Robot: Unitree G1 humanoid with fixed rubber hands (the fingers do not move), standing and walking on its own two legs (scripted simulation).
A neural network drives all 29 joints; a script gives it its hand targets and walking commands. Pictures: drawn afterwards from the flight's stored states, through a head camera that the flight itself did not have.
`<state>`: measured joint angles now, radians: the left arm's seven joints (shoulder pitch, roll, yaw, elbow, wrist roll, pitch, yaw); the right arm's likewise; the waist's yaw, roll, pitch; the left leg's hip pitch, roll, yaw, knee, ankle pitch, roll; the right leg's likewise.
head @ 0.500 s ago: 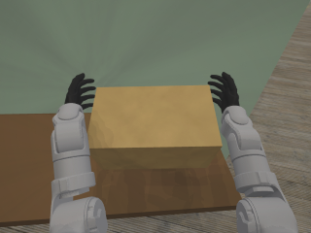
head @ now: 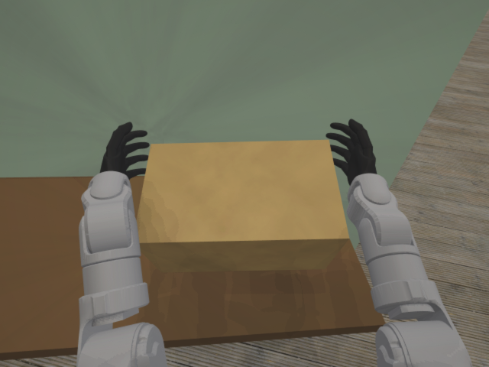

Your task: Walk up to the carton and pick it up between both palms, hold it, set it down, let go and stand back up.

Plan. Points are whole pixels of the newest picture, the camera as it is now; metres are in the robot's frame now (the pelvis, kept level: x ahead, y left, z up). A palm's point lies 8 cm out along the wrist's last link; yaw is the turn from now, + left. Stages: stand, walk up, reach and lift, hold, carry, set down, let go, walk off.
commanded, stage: hold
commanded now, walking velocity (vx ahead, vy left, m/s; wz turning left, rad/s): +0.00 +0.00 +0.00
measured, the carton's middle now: (241, 209) +0.34 +0.01 +0.10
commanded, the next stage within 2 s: none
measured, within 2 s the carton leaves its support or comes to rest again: neither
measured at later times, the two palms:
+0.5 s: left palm (119, 169) +0.34 +0.19 +0.19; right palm (368, 171) +0.34 -0.18 +0.19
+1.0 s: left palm (114, 168) +0.35 +0.20 +0.18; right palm (359, 168) +0.35 -0.17 +0.19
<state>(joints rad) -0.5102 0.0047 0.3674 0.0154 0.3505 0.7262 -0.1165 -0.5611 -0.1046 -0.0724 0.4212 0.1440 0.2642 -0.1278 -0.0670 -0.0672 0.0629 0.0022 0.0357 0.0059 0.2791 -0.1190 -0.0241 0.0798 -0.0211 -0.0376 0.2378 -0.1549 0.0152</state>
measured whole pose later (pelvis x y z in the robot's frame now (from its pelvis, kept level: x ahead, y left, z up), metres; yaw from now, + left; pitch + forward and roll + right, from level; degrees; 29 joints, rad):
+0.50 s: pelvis -0.01 +0.00 +0.00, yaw +0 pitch -10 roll +0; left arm -0.56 0.00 0.40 0.05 0.38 0.74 -0.14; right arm -0.59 -0.10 -0.08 0.45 0.13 0.28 -0.12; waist -0.07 -0.05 0.06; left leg 0.01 0.04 0.01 0.27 -0.10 -0.02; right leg 0.08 -0.02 -0.03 0.25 -0.15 0.01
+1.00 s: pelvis +0.00 +0.00 +0.00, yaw +0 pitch -10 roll +0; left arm -0.53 0.02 0.38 0.04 0.36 0.72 -0.13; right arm -0.58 -0.10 -0.08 0.45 0.14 0.26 -0.12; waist -0.07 -0.06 0.06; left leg 0.01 0.03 0.01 0.27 -0.12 -0.02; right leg 0.09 -0.03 -0.03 0.23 -0.15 0.02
